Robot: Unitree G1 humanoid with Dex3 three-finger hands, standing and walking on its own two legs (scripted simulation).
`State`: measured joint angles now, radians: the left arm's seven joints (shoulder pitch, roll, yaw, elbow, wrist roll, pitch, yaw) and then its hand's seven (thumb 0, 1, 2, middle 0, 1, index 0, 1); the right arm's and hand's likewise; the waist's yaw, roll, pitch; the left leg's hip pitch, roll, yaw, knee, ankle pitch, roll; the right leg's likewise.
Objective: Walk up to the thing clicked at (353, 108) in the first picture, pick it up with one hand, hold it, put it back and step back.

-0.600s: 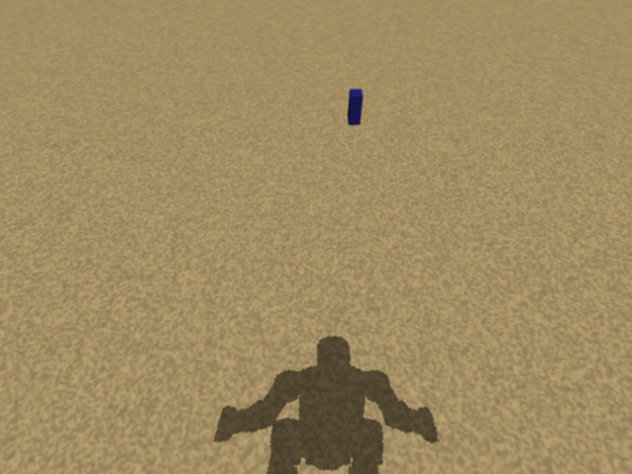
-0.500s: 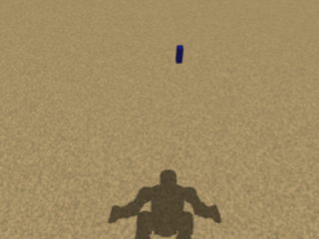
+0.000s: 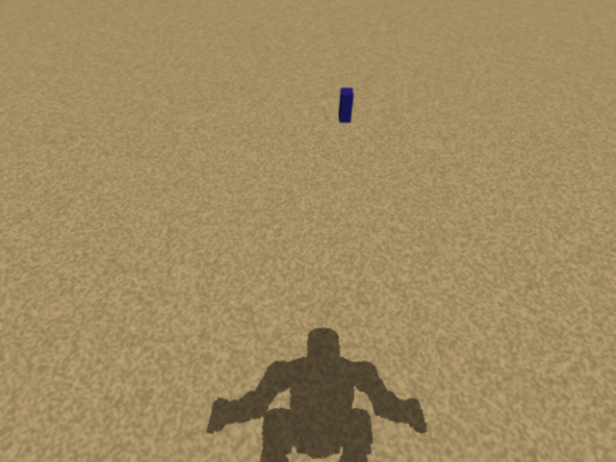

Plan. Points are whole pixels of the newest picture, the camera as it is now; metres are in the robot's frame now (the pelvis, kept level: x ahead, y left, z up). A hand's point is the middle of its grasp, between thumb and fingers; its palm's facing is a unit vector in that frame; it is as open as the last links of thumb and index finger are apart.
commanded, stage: stand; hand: left
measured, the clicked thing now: (345, 105) +1.94 -0.21 -0.70
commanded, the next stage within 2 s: walk up in 0.52 s
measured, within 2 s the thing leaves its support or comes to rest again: neither
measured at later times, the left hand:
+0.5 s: hand out of the picture +0.07 +0.25 -0.16, palm faces -0.02 -0.94 -0.34, open 7.4 cm
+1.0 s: hand (205, 406) +0.22 +0.17 -0.14, palm faces -0.06 -0.91 -0.41, open 7.4 cm
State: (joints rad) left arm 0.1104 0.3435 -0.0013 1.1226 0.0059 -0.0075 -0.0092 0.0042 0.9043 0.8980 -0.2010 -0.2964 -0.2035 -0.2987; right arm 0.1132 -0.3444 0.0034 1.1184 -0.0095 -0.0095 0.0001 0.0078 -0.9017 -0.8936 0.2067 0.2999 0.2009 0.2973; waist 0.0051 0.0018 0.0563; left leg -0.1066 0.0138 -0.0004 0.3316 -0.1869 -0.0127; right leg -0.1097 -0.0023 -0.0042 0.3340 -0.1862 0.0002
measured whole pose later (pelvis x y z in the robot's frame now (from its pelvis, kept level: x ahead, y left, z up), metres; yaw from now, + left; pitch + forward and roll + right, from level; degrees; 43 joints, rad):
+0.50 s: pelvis +0.00 +0.00 +0.00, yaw +0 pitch -2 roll +0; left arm 0.12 0.35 0.00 1.12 0.01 -0.01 -0.01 0.00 0.90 0.90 -0.20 -0.30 -0.20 -0.30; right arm 0.12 -0.35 0.00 1.12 -0.01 -0.01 0.00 0.01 -0.90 -0.89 0.21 0.30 0.20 0.30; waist 0.01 0.00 0.05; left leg -0.10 0.01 0.00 0.32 -0.19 -0.01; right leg -0.10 0.00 0.00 0.33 -0.19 0.00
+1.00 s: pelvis +0.13 -0.12 -0.02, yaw -8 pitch -3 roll -1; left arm 0.28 0.40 0.08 0.96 0.02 -0.07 -0.08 0.00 0.91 0.90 -0.20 -0.30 -0.20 -0.30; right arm 0.21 -0.47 -0.08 1.02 -0.03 -0.02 0.06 0.01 -0.91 -0.89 0.20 0.30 0.20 0.30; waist 0.05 0.09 0.00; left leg -0.37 0.08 0.02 1.13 -0.39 0.03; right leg -0.24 -0.01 -0.08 0.59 -0.29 -0.03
